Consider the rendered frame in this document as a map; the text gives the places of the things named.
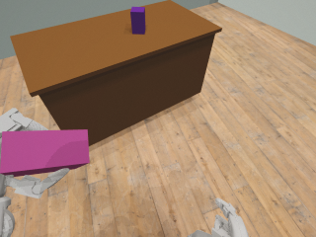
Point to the table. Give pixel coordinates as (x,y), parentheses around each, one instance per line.
(96,74)

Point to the sponge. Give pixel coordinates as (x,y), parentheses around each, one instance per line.
(31,152)

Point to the robot left hand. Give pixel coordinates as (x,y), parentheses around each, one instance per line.
(29,186)

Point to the robot right hand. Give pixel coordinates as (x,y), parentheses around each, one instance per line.
(234,227)

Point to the left robot forearm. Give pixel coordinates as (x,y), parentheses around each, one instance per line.
(7,219)

